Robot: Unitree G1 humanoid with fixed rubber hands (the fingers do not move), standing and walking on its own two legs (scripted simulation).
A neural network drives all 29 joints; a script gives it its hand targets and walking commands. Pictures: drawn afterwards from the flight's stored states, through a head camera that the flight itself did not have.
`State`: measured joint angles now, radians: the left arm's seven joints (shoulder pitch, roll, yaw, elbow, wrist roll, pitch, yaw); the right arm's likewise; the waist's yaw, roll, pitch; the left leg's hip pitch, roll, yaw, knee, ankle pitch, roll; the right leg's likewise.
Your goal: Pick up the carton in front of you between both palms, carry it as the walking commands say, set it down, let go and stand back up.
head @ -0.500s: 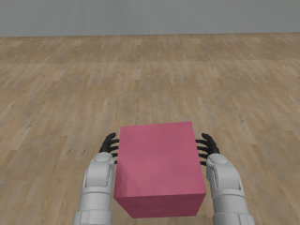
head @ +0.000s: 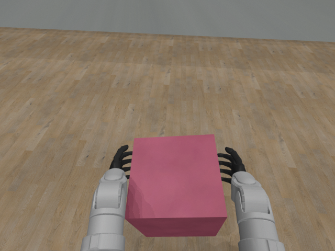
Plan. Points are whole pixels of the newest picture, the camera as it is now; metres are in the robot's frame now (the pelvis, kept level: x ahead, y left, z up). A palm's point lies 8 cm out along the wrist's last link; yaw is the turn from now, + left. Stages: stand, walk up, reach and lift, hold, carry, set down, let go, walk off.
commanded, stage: hold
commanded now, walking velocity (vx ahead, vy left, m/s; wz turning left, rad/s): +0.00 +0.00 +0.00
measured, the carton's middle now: (177, 190) +0.30 -0.01 -0.05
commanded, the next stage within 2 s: set down in 0.06 s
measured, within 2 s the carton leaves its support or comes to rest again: neither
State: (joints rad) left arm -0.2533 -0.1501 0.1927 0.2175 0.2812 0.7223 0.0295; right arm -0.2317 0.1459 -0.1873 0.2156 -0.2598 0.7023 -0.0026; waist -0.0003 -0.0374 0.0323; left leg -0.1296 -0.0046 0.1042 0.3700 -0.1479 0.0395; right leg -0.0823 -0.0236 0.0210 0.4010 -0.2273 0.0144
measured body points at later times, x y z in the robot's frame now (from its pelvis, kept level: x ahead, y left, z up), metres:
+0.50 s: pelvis -0.04 -0.03 -0.03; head +0.03 -0.01 +0.42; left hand +0.34 +0.12 -0.03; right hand +0.33 -0.17 -0.04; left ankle +0.04 +0.09 -0.74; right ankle +0.00 -0.13 -0.74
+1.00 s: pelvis -0.05 -0.03 -0.16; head +0.16 -0.02 +0.24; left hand +0.37 +0.12 -0.23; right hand +0.38 -0.17 -0.23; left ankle +0.04 +0.09 -0.74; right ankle +0.00 -0.13 -0.74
